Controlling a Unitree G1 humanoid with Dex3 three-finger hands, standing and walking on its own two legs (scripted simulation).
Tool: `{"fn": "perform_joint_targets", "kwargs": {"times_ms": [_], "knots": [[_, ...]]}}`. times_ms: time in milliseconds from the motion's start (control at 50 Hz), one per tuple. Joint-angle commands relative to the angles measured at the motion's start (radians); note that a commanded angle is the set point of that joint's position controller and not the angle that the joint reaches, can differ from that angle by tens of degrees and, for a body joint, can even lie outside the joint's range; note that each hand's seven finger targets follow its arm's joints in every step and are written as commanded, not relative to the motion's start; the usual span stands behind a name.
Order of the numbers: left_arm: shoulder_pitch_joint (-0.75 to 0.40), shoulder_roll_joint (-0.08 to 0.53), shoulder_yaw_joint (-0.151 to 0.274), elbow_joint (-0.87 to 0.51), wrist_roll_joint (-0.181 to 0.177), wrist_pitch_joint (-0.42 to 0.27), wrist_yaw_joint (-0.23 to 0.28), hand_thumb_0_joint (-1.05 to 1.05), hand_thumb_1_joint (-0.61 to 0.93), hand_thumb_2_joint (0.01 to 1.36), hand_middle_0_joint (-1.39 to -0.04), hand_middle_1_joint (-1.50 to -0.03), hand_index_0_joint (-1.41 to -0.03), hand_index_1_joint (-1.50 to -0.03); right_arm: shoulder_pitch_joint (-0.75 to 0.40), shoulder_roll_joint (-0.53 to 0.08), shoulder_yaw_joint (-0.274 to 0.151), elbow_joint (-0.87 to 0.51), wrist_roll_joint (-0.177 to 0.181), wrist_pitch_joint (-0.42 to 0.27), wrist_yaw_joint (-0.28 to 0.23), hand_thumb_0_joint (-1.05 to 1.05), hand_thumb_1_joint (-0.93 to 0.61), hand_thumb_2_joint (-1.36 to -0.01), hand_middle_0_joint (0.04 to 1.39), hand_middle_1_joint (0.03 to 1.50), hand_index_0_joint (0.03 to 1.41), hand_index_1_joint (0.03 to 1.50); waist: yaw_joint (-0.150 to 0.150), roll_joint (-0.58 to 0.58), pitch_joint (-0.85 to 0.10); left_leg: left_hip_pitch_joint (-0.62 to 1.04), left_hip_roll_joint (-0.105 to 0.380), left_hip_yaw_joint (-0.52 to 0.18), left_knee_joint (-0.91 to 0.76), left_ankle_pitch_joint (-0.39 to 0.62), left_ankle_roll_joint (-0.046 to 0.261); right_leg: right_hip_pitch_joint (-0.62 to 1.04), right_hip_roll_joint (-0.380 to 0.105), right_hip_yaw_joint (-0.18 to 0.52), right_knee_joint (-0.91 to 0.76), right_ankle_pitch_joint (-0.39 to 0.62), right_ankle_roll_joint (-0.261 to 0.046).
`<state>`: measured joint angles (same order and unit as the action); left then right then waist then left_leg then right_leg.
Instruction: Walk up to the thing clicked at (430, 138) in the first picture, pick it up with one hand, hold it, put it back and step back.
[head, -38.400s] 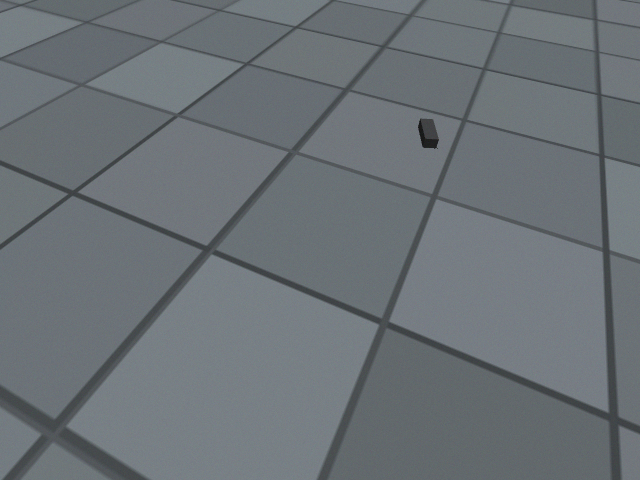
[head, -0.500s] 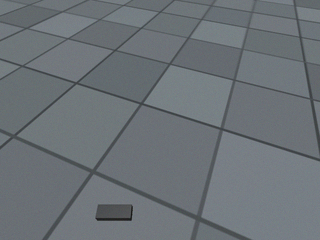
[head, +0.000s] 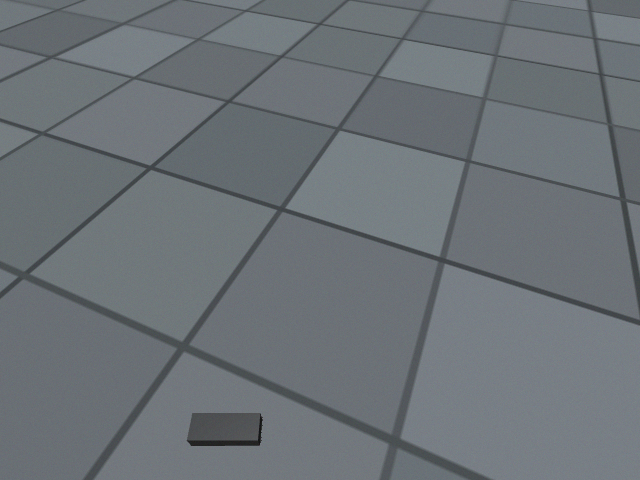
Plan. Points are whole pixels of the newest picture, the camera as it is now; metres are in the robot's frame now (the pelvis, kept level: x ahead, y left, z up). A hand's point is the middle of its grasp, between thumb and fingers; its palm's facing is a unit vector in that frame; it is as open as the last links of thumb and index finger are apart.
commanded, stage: stand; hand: left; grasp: from above
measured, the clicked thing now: (226, 429) +0.40 +0.26 -0.76
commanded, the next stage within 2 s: step back in 0.76 s
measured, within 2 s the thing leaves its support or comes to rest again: neither
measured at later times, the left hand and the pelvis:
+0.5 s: hand out of the picture +0.06 +0.25 -0.16, palm faces +0.02 -0.94 -0.34, open 7.4 cm; pelvis +0.00 +0.00 +0.00, yaw +0 degrees
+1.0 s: hand out of the picture +0.08 +0.29 -0.17, palm faces -0.01 -0.93 -0.38, open 7.4 cm; pelvis -0.03 +0.02 -0.01, yaw +0 degrees
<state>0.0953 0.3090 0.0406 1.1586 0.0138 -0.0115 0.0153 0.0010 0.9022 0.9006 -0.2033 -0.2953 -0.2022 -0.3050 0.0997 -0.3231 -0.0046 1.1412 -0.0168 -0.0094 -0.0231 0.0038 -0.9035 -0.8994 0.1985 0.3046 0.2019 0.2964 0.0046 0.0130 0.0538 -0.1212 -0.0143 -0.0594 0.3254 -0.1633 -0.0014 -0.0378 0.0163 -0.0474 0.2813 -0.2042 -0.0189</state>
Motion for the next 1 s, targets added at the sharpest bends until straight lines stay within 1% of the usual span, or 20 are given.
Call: {"fn": "perform_joint_targets", "kwargs": {"times_ms": [0,100,300,320,400,460,580,720,740,760,780,800,820,840,860,880,900,920,960,980], "knots": [[-0.027,0.212,0.030,-0.062,0.003,-0.019,0.015,0.000,0.900,0.900,-0.200,-0.300,-0.200,-0.301,-0.032,-0.187,-0.030,-0.059,0.001,-0.019,-0.007,0.000,-0.900,-0.900,0.200,0.300,0.200,0.300,-0.001,-0.010,-0.079,0.018,0.124,-0.090,-0.021,0.213,0.034,0.005,-0.149,0.110,-0.038,0.193,0.010],[-0.024,0.210,0.028,-0.063,0.002,-0.018,0.010,0.000,0.900,0.900,-0.200,-0.300,-0.200,-0.301,-0.030,-0.196,-0.029,-0.055,0.002,-0.021,-0.006,0.000,-0.900,-0.900,0.200,0.300,0.200,0.300,0.000,0.010,-0.070,0.003,0.127,-0.098,-0.039,0.174,0.032,0.002,-0.148,0.116,-0.038,0.133,0.002],[-0.017,0.219,0.024,-0.068,0.001,-0.021,0.008,0.000,0.900,0.900,-0.200,-0.300,-0.200,-0.300,-0.032,-0.200,-0.029,-0.059,0.002,-0.024,-0.002,0.000,-0.900,-0.900,0.200,0.300,0.200,0.300,0.001,-0.006,-0.069,0.007,0.124,-0.102,-0.041,0.182,0.029,-0.004,-0.149,0.111,-0.039,0.134,0.002],[-0.010,0.218,0.024,-0.069,0.001,-0.022,0.008,0.000,0.900,0.900,-0.200,-0.300,-0.200,-0.300,-0.031,-0.205,-0.029,-0.059,0.003,-0.024,-0.003,0.000,-0.900,-0.900,0.200,0.300,0.200,0.300,0.002,-0.005,-0.086,0.021,0.128,-0.099,-0.031,0.190,0.036,0.001,-0.152,0.114,-0.038,0.157,0.000],[-0.012,0.226,0.023,-0.071,0.000,-0.023,0.009,0.000,0.900,0.900,-0.200,-0.300,-0.200,-0.300,-0.014,-0.200,-0.026,-0.056,0.003,-0.021,-0.001,0.000,-0.900,-0.900,0.200,0.300,0.200,0.300,-0.003,-0.016,-0.080,0.010,0.123,-0.097,-0.034,0.197,0.030,0.003,-0.152,0.113,-0.037,0.170,0.002],[-0.003,0.225,0.021,-0.069,-0.001,-0.023,0.007,0.000,0.900,0.900,-0.200,-0.300,-0.200,-0.300,-0.021,-0.204,-0.024,-0.056,0.005,-0.022,0.000,0.000,-0.900,-0.900,0.200,0.300,0.200,0.300,-0.001,-0.003,-0.067,0.010,0.123,-0.101,-0.037,0.174,0.027,-0.008,-0.150,0.114,-0.045,0.136,0.003],[0.000,0.227,0.018,-0.070,-0.001,-0.024,0.006,0.000,0.900,0.900,-0.200,-0.300,-0.200,-0.300,-0.014,-0.210,-0.022,-0.056,0.005,-0.021,0.001,0.000,-0.900,-0.900,0.200,0.300,0.200,0.300,-0.003,-0.013,-0.065,0.003,0.124,-0.104,-0.038,0.167,0.031,-0.011,-0.149,0.114,-0.046,0.129,0.005],[0.006,0.230,0.017,-0.073,-0.002,-0.025,0.007,0.000,0.900,0.900,-0.200,-0.300,-0.200,-0.300,-0.012,-0.213,-0.022,-0.059,0.004,-0.022,0.000,0.000,-0.900,-0.900,0.200,0.300,0.200,0.300,-0.002,-0.014,-0.085,0.013,0.123,-0.097,-0.022,0.215,0.031,0.005,-0.152,0.110,-0.035,0.196,0.005],[0.002,0.313,0.066,-0.094,-0.024,-0.015,0.009,0.000,0.900,0.900,-0.200,-0.300,-0.200,-0.300,-0.056,-0.260,-0.048,-0.102,0.010,-0.004,0.006,0.000,-0.900,-0.900,0.200,0.300,0.200,0.300,-0.008,-0.036,0.026,-0.074,0.093,-0.077,0.100,0.378,0.057,-0.046,-0.150,0.119,0.048,0.400,-0.010],[0.022,0.308,0.069,-0.111,-0.026,-0.011,0.014,0.000,0.900,0.900,-0.200,-0.300,-0.200,-0.300,-0.041,-0.249,-0.050,-0.122,0.016,0.001,0.006,0.000,-0.900,-0.900,0.200,0.300,0.200,0.300,-0.010,-0.039,-0.020,-0.068,0.078,-0.049,0.162,0.399,0.062,-0.024,-0.165,0.116,0.072,0.486,-0.031],[0.017,0.309,0.074,-0.130,-0.026,-0.008,0.014,0.000,0.900,0.900,-0.200,-0.300,-0.200,-0.300,-0.029,-0.238,-0.053,-0.134,0.021,0.007,0.007,0.000,-0.900,-0.900,0.200,0.300,0.200,0.300,-0.013,-0.043,-0.051,-0.084,0.054,-0.036,0.215,0.375,0.059,-0.011,-0.185,0.127,0.091,0.533,-0.061],[0.011,0.311,0.079,-0.152,-0.026,-0.005,0.015,0.000,0.900,0.900,-0.200,-0.300,-0.200,-0.300,-0.013,-0.231,-0.058,-0.147,0.024,0.015,0.008,0.000,-0.900,-0.900,0.200,0.300,0.200,0.300,-0.014,-0.061,-0.067,-0.092,0.029,-0.017,0.273,0.317,0.054,-0.030,-0.221,0.155,0.088,0.527,-0.103],[-0.008,0.321,0.082,-0.179,-0.020,0.000,0.015,0.000,0.900,0.900,-0.200,-0.300,-0.200,-0.300,-0.001,-0.237,-0.069,-0.163,0.023,0.024,0.009,0.000,-0.900,-0.900,0.200,0.300,0.200,0.300,-0.016,-0.104,-0.085,-0.101,-0.004,-0.002,0.373,0.157,0.048,-0.061,-0.285,0.215,0.068,0.497,-0.157],[-0.043,0.317,0.084,-0.206,-0.012,0.003,0.016,0.000,0.900,0.900,-0.200,-0.300,-0.200,-0.300,0.011,-0.226,-0.076,-0.176,0.018,0.033,0.011,0.000,-0.900,-0.900,0.200,0.300,0.200,0.300,-0.025,-0.137,-0.084,-0.137,-0.033,-0.001,0.473,-0.141,0.046,-0.085,-0.350,0.253,0.059,0.505,-0.209],[-0.062,0.319,0.085,-0.234,0.000,0.004,0.016,0.000,0.900,0.900,-0.200,-0.300,-0.200,-0.300,0.043,-0.234,-0.085,-0.187,0.014,0.044,0.012,0.000,-0.900,-0.900,0.200,0.300,0.200,0.300,-0.028,-0.157,-0.079,-0.162,-0.032,-0.026,0.598,-0.343,0.052,-0.133,-0.405,0.284,0.067,0.510,-0.253],[-0.094,0.329,0.089,-0.264,0.011,0.004,0.018,0.000,0.900,0.900,-0.200,-0.300,-0.200,-0.300,0.074,-0.245,-0.090,-0.206,0.015,0.053,0.017,0.000,-0.900,-0.900,0.200,0.300,0.200,0.300,-0.048,-0.167,-0.071,-0.186,-0.005,-0.073,0.647,-0.383,0.061,-0.152,-0.430,0.294,0.092,0.517,-0.266],[-0.111,0.317,0.086,-0.280,0.011,0.004,0.018,0.000,0.900,0.900,-0.200,-0.300,-0.200,-0.300,0.080,-0.247,-0.093,-0.215,0.018,0.054,0.019,0.000,-0.900,-0.900,0.200,0.300,0.200,0.300,-0.052,-0.143,-0.059,-0.195,-0.004,-0.076,0.658,-0.381,0.064,-0.170,-0.400,0.252,0.123,0.528,-0.255],[-0.107,0.312,0.080,-0.292,0.016,0.004,0.018,0.000,0.900,0.900,-0.200,-0.300,-0.200,-0.300,0.089,-0.239,-0.094,-0.228,0.022,0.051,0.021,0.000,-0.900,-0.900,0.200,0.300,0.200,0.300,-0.053,-0.149,-0.061,-0.226,0.000,-0.057,0.607,-0.345,0.060,-0.130,-0.374,0.226,0.152,0.550,-0.229],[-0.091,0.306,0.077,-0.308,0.016,0.011,0.017,0.000,0.900,0.900,-0.200,-0.300,-0.200,-0.300,0.096,-0.232,-0.096,-0.244,0.013,0.041,0.021,0.000,-0.900,-0.900,0.200,0.300,0.200,0.300,-0.035,-0.144,-0.077,-0.221,0.012,-0.008,0.424,-0.254,0.048,-0.083,-0.314,0.180,0.239,0.524,-0.173],[-0.078,0.304,0.075,-0.314,0.011,0.019,0.013,0.000,0.900,0.900,-0.200,-0.300,-0.200,-0.300,0.103,-0.226,-0.097,-0.243,0.006,0.035,0.023,0.000,-0.900,-0.900,0.200,0.300,0.200,0.300,-0.030,-0.120,-0.084,-0.187,0.000,0.025,0.291,-0.166,0.043,-0.073,-0.272,0.146,0.299,0.489,-0.142]]}}
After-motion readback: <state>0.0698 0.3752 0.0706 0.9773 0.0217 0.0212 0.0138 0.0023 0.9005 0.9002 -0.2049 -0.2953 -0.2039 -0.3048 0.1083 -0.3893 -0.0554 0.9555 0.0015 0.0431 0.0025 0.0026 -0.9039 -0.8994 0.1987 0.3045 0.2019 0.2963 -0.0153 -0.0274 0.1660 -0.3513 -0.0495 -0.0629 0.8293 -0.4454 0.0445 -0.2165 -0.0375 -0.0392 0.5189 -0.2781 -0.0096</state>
